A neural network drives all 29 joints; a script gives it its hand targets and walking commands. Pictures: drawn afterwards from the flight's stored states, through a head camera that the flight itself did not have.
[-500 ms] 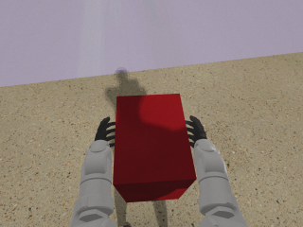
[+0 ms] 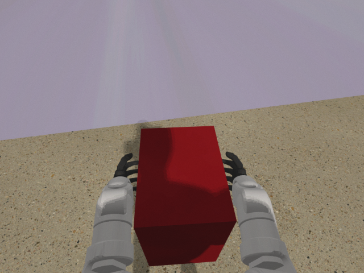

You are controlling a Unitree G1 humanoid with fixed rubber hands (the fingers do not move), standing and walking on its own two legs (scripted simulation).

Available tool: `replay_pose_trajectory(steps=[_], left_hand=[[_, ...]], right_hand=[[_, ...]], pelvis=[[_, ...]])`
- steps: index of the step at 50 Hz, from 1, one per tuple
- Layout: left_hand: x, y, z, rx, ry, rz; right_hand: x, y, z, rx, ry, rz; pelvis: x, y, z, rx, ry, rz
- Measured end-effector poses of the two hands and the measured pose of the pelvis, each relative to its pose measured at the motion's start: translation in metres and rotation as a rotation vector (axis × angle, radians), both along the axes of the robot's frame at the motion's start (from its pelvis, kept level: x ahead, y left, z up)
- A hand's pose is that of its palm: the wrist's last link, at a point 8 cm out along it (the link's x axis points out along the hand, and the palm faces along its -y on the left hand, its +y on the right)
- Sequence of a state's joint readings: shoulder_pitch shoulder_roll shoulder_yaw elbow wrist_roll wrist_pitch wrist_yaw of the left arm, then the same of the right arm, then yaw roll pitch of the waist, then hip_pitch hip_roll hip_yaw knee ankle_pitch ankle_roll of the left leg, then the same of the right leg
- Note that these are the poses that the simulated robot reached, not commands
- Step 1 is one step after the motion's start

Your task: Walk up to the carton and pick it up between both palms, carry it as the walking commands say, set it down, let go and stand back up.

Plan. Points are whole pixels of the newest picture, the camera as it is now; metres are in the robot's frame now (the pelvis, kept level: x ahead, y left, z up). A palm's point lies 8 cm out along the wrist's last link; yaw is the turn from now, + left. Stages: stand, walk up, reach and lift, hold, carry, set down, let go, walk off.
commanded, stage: reach and lift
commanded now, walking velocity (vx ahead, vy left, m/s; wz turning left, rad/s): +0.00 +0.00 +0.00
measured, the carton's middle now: (180, 198) +0.32 +0.02 -0.03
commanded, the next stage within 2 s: hold in 1.42 s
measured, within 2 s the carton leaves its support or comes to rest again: neither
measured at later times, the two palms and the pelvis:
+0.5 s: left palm (129, 181) +0.31 +0.15 +0.05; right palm (245, 186) +0.31 -0.13 +0.05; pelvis +0.00 +0.01 +0.00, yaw +0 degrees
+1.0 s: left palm (127, 185) +0.30 +0.15 +0.05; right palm (245, 190) +0.30 -0.12 +0.06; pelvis +0.00 +0.01 +0.00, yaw +1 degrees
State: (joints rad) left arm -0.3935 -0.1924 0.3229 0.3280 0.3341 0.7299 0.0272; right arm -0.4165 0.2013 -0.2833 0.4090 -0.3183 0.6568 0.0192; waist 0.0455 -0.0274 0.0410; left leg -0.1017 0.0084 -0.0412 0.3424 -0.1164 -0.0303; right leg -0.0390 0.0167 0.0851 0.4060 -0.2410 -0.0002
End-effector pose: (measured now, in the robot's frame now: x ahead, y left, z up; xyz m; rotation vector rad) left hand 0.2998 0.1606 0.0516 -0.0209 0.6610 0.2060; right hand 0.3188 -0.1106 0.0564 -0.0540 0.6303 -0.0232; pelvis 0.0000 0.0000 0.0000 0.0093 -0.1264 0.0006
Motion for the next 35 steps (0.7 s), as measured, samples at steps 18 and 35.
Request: replay_pose_trajectory(steps=[18,35], left_hand=[[0.005,-0.013,-0.003,0.012,0.012,-0.060],[0.007,-0.014,-0.002,0.028,0.013,-0.097]], right_hand=[[-0.008,-0.013,-0.004,0.014,0.013,-0.061],[-0.012,-0.014,-0.001,-0.002,0.014,-0.074]], pelvis=[[0.000,0.005,-0.001,-0.005,-0.001,0.005],[0.006,0.011,-0.001,-0.009,0.001,0.008]])
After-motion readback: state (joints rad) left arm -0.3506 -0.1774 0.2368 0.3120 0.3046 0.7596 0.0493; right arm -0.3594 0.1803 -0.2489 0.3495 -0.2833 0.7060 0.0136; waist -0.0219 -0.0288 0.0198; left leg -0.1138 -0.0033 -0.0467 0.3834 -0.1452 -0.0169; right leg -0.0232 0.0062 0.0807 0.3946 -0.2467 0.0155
